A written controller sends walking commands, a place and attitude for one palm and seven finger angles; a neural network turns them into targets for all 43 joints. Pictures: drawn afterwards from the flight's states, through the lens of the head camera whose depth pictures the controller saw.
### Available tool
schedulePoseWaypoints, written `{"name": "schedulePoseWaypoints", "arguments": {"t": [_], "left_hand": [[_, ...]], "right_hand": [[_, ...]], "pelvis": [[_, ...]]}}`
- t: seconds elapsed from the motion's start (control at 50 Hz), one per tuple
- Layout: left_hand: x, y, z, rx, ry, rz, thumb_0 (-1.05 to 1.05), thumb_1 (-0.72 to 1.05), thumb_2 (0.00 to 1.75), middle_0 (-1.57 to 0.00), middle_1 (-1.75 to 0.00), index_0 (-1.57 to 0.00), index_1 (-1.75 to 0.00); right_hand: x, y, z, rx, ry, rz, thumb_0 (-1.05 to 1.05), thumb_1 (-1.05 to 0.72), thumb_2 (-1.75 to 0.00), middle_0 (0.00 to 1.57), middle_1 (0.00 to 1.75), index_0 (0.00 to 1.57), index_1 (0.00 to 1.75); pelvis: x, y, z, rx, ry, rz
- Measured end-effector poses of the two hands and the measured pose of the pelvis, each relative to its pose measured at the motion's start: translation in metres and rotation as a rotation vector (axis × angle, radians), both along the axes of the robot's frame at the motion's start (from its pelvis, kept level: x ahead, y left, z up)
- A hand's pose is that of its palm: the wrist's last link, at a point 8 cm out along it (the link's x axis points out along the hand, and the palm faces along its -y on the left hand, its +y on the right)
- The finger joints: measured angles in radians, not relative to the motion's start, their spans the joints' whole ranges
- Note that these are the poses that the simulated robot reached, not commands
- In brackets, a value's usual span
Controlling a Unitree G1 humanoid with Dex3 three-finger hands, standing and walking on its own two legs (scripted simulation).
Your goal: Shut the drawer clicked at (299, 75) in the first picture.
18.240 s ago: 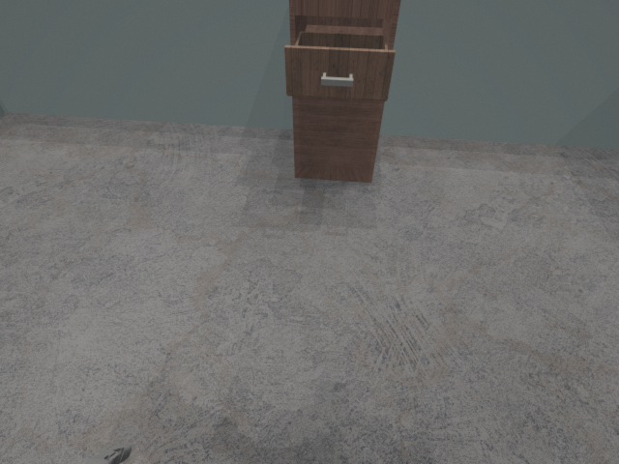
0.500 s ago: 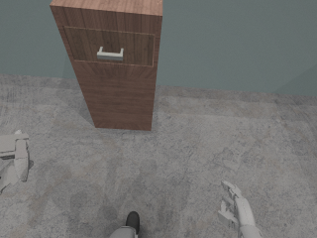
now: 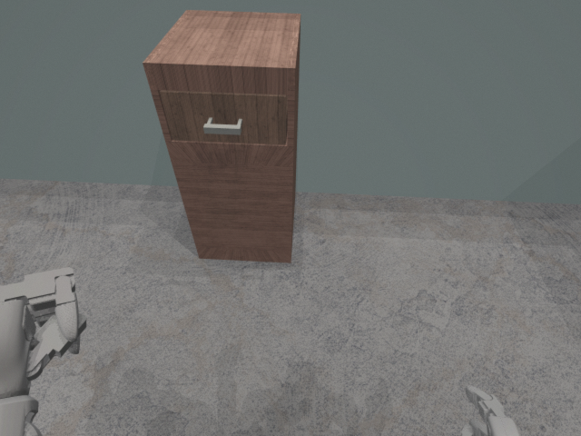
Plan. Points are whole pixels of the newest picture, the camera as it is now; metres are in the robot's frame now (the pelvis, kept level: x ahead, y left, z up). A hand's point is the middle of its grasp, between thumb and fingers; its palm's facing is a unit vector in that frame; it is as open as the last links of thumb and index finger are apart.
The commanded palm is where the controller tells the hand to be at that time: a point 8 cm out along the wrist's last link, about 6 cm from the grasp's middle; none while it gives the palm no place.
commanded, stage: stop stepping back and stand still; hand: left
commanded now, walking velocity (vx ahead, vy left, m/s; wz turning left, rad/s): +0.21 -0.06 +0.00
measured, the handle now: (223, 125) +0.92 +0.24 -0.07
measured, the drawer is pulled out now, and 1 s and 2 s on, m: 0.00 0.00 0.00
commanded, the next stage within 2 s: let the arm hang, fingers relaxed in 1.16 s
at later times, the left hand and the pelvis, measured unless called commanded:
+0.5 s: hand (25, 343) +0.16 +0.25 +0.18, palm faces +0.37 -0.84 -0.41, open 3.3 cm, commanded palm +0.10 +0.30 +0.18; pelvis -0.03 +0.02 -0.01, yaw +1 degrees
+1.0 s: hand (13, 307) +0.20 +0.29 +0.17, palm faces +0.36 -0.82 -0.45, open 3.3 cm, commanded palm +0.14 +0.32 +0.18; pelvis +0.00 +0.05 +0.00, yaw -1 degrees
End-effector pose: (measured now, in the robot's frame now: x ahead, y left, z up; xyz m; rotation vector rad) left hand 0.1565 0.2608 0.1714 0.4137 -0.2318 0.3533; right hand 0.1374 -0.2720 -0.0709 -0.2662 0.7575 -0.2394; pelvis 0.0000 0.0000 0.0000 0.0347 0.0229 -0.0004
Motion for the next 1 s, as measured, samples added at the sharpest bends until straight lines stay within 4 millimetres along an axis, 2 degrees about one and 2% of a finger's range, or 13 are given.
{"name": "schedulePoseWaypoints", "arguments": {"t": [0.08,0.16,0.2,0.26,0.34,0.4,0.48,0.58,0.64,0.7,0.82,1.0], "left_hand": [[-0.018,0.002,0.026,0.158,-0.062,-0.062,0.02,0.89,0.9,-1.4,-1.59,-1.41,-1.6],[-0.035,0.006,0.041,0.249,-0.085,-0.029,0.01,0.89,0.9,-1.4,-1.59,-1.41,-1.6],[-0.044,0.01,0.037,0.231,-0.083,0.002,0.01,0.89,0.9,-1.4,-1.59,-1.41,-1.6],[-0.052,0.018,0.019,0.135,-0.038,0.052,0.01,0.89,0.9,-1.4,-1.59,-1.41,-1.6],[-0.051,0.021,-0.003,0.035,0.032,0.067,0.01,0.89,0.9,-1.4,-1.59,-1.41,-1.6],[-0.045,0.019,-0.002,0.022,0.014,0.027,0.01,0.89,0.9,-1.41,-1.59,-1.41,-1.6],[-0.035,0.023,0.016,0.085,-0.086,-0.051,0.02,0.89,0.9,-1.41,-1.59,-1.41,-1.6],[-0.021,0.037,0.033,0.202,-0.105,-0.052,0.01,0.89,0.9,-1.41,-1.59,-1.41,-1.6],[-0.018,0.042,0.029,0.222,-0.05,-0.027,0.01,0.89,0.9,-1.4,-1.59,-1.41,-1.6],[-0.016,0.041,0.018,0.169,0.018,-0.015,0.01,0.89,0.9,-1.4,-1.59,-1.41,-1.6],[-0.012,0.048,-0.001,0.077,0.085,-0.003,0.01,0.89,0.9,-1.4,-1.59,-1.41,-1.6],[0.007,0.065,0.013,0.108,0.022,-0.017,0.01,0.89,0.9,-1.4,-1.59,-1.41,-1.6]], "right_hand": [[-0.004,0.019,0.006,0.045,-0.094,0.014,0.01,-0.91,-0.9,0.2,0.3,0.2,0.3],[-0.014,0.036,-0.006,0.119,-0.129,0.035,0.01,-0.9,-0.9,0.2,0.3,0.2,0.3],[-0.021,0.041,-0.016,0.145,-0.089,0.044,0.01,-0.9,-0.9,0.2,0.3,0.2,0.3],[-0.034,0.044,-0.024,0.148,0.003,0.059,0.01,-0.9,-0.9,0.2,0.3,0.2,0.3],[-0.048,0.044,-0.019,0.11,0.076,0.061,0.01,-0.9,-0.9,0.2,0.3,0.2,0.3],[-0.05,0.041,-0.01,0.055,0.083,0.062,0.01,-0.9,-0.9,0.2,0.3,0.2,0.3],[-0.038,0.039,-0.005,-0.016,0.027,0.048,0.01,-0.9,-0.9,0.2,0.3,0.2,0.3],[-0.021,0.055,-0.002,0.034,-0.027,0.034,0.01,-0.9,-0.9,0.2,0.3,0.2,0.3],[-0.011,0.065,-0.008,0.09,-0.048,0.046,0.01,-0.9,-0.9,0.2,0.3,0.2,0.3],[-0.005,0.073,-0.013,0.126,-0.029,0.058,0.01,-0.9,-0.9,0.2,0.3,0.2,0.3],[0.003,0.082,-0.013,0.099,0.03,0.066,0.01,-0.9,-0.9,0.2,0.3,0.2,0.3],[0.026,0.094,0.005,0.07,-0.039,0.076,0.01,-0.9,-0.9,0.2,0.3,0.2,0.3]], "pelvis": [[-0.018,-0.002,-0.004,0.016,-0.02,-0.018],[-0.025,-0.006,-0.009,-0.019,-0.044,-0.011],[-0.028,-0.006,-0.01,-0.027,-0.046,-0.004],[-0.03,-0.003,-0.004,-0.026,-0.044,-0.007],[-0.032,0.0,0.004,-0.016,-0.039,0.007],[-0.032,0.004,0.005,-0.014,-0.039,0.013],[-0.027,0.017,-0.005,-0.045,-0.038,0.012],[-0.023,0.021,-0.004,-0.023,-0.038,0.005],[-0.019,0.021,-0.005,-0.031,-0.038,0.0],[-0.014,0.024,-0.004,-0.047,-0.03,0.003],[-0.002,0.035,0.0,-0.044,-0.027,-0.006],[0.002,0.047,0.005,-0.044,-0.019,-0.016]]}}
